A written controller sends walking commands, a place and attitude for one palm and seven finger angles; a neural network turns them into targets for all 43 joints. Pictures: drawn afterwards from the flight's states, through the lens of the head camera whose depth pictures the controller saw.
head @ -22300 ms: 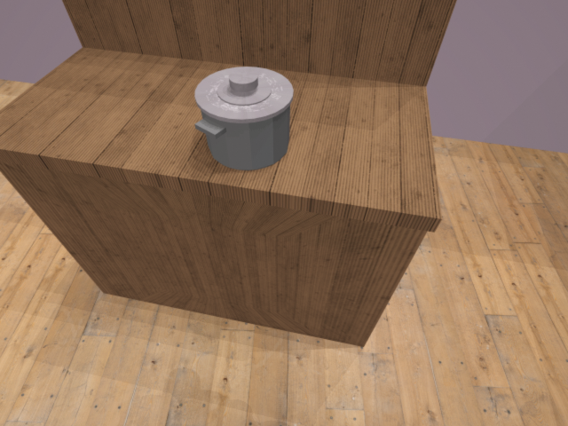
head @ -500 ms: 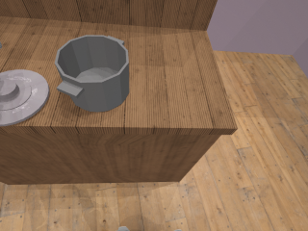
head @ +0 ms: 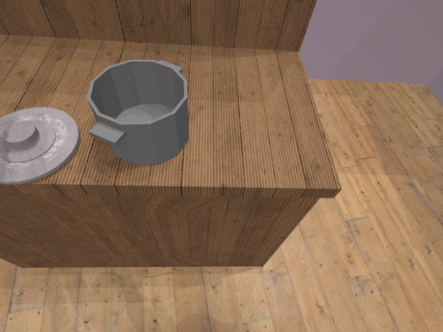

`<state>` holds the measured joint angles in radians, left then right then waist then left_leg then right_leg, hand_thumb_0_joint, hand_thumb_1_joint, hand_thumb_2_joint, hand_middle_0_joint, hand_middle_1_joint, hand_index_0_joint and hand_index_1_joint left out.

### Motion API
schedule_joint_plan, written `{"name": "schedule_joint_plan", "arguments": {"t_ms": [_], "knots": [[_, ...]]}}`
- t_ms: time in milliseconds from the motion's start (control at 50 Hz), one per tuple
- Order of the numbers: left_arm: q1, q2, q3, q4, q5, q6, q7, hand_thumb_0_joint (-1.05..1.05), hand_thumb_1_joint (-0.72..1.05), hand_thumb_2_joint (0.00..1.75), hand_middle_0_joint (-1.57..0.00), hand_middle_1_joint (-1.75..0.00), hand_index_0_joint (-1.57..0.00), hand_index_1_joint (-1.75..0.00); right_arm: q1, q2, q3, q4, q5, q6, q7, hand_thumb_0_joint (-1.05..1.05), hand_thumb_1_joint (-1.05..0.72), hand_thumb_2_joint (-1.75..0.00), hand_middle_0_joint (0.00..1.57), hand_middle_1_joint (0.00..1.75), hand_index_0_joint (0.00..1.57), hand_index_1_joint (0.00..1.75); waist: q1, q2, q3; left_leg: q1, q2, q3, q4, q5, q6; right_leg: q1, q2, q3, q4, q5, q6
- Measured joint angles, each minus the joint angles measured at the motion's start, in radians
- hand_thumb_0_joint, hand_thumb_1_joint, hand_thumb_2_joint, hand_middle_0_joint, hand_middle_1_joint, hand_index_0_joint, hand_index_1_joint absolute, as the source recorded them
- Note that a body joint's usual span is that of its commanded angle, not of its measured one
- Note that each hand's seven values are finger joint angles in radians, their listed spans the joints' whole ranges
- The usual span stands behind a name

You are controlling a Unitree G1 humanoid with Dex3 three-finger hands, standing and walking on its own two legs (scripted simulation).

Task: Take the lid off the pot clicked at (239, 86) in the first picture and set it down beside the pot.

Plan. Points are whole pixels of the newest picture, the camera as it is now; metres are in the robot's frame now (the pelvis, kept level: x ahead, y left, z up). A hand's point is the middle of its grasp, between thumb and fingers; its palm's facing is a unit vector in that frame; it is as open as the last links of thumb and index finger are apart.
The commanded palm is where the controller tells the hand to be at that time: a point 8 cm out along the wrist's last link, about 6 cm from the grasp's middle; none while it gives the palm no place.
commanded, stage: raise the empty hand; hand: left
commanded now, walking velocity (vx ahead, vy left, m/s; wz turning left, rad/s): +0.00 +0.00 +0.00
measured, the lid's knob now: (21, 134) +0.49 +0.36 +0.05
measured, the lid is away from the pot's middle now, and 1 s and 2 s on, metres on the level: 0.23 0.23 0.23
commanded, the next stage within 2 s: draw the hand back to the body in 0.10 s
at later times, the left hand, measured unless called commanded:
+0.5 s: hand out of the picture +0.47 +0.36 +0.20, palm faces -0.28 -0.15 -0.95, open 11.0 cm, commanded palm +0.45 +0.35 +0.27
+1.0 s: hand out of the picture +0.42 +0.29 +0.25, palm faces +0.49 -0.84 -0.22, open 10.8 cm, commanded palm +0.36 +0.32 +0.26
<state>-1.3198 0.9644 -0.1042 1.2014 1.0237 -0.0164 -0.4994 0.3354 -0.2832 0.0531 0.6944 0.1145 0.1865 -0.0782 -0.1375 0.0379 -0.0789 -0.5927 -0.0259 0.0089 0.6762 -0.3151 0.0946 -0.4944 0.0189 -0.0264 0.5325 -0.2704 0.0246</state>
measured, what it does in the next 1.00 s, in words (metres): stands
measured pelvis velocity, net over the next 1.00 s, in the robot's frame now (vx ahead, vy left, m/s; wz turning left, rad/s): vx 0.02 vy -0.03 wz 0.00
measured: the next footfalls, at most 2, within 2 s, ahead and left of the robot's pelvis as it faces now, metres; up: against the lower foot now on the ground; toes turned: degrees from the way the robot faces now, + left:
none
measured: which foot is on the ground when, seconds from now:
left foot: down 0.00-1.00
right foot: down 0.00-1.00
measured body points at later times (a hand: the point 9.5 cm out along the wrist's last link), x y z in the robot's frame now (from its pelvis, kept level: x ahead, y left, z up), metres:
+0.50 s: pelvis +0.01 -0.01 +0.00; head +0.09 +0.01 +0.45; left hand +0.49 +0.36 +0.25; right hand +0.03 -0.28 -0.11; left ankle +0.00 +0.05 -0.72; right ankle -0.01 -0.15 -0.72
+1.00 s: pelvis +0.02 -0.03 +0.02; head +0.04 -0.02 +0.47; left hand +0.39 +0.33 +0.26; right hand +0.15 -0.27 -0.08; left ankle +0.00 +0.05 -0.72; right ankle -0.01 -0.15 -0.72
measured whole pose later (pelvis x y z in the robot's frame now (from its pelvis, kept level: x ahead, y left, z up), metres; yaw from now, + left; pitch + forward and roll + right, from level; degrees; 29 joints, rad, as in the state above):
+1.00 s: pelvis +0.02 -0.03 +0.02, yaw +0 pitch +2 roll -2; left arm -0.63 0.60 0.39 0.55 -0.02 -0.06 0.05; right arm 0.23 -0.25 0.07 0.61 0.07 0.03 -0.05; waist -0.02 0.00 0.00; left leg -0.25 -0.02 0.02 0.47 -0.27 0.05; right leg -0.18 0.03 -0.01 0.38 -0.24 -0.01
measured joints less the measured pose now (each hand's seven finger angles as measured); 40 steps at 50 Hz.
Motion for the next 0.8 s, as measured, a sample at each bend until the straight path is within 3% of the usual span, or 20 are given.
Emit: {"name": "schedule_joint_plan", "arguments": {"t_ms": [220,420,560,700,760,800], "knots": [[-0.031,0.018,-0.021,0.038,0.009,0.027,-0.008,0.00,0.01,0.61,-0.35,-0.88,-0.35,-0.88,0.003,-0.006,0.004,0.017,0.002,-0.022,-0.006,0.00,-0.91,-0.90,0.21,0.30,0.20,0.30,-0.007,-0.011,0.009,0.018,0.002,0.000,-0.029,0.008,-0.007,0.014,0.002,0.002,-0.022,0.007,0.000],[0.086,0.040,0.074,-0.068,-0.004,0.007,-0.003,0.00,0.01,0.61,-0.35,-0.88,-0.35,-0.88,0.009,-0.006,-0.012,-0.014,-0.005,0.014,0.010,0.00,-0.91,-0.90,0.20,0.30,0.20,0.30,-0.008,-0.010,0.011,0.034,0.005,0.007,-0.039,0.001,-0.011,0.023,0.005,0.010,-0.025,-0.002,-0.003],[0.238,0.028,0.145,-0.221,-0.037,-0.001,-0.001,0.00,0.02,0.61,-0.35,-0.88,-0.35,-0.88,-0.025,0.004,-0.019,-0.057,-0.007,0.053,0.031,0.00,-0.91,-0.90,0.20,0.30,0.20,0.30,0.010,-0.003,0.012,0.054,0.003,0.005,-0.046,0.001,-0.013,0.041,0.003,0.008,-0.025,-0.007,-0.005],[0.395,-0.016,0.171,-0.402,-0.090,0.004,0.000,0.00,0.01,0.61,-0.35,-0.88,-0.35,-0.88,-0.089,0.008,-0.019,-0.093,-0.008,0.068,0.045,0.00,-0.91,-0.90,0.20,0.30,0.20,0.30,0.046,0.011,0.012,0.084,-0.007,-0.007,-0.055,0.009,-0.012,0.075,-0.005,-0.005,-0.030,-0.007,-0.006],[0.433,-0.110,0.277,-0.403,-0.509,-0.009,0.148,0.00,0.01,0.61,-0.35,-0.88,-0.36,-0.88,-0.077,0.014,-0.023,-0.137,-0.010,0.011,0.040,0.00,-0.91,-0.90,0.20,0.30,0.20,0.30,0.093,0.010,0.053,0.146,-0.010,-0.007,-0.082,0.018,-0.019,0.131,-0.008,-0.003,-0.046,-0.003,-0.023],[0.481,-0.182,0.334,-0.444,-0.715,-0.030,0.267,0.00,0.01,0.61,-0.36,-0.88,-0.36,-0.88,-0.075,0.018,-0.003,-0.145,-0.015,-0.027,0.033,0.00,-0.91,-0.90,0.20,0.30,0.20,0.30,0.116,-0.001,0.068,0.190,-0.010,-0.001,-0.108,0.026,-0.022,0.169,-0.008,0.004,-0.063,0.003,-0.021]]}}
